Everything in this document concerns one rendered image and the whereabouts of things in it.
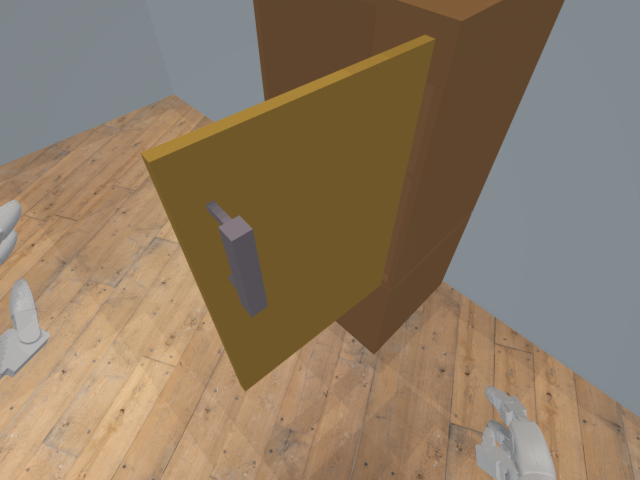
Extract robot right hand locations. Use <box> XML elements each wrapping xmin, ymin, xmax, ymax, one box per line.
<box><xmin>475</xmin><ymin>386</ymin><xmax>556</xmax><ymax>480</ymax></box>

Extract handle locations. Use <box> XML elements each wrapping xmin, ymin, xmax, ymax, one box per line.
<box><xmin>206</xmin><ymin>200</ymin><xmax>268</xmax><ymax>317</ymax></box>

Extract cupboard door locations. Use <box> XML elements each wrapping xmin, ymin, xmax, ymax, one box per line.
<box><xmin>140</xmin><ymin>35</ymin><xmax>436</xmax><ymax>392</ymax></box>

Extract robot left hand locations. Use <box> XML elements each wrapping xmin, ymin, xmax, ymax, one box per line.
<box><xmin>0</xmin><ymin>200</ymin><xmax>50</xmax><ymax>379</ymax></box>

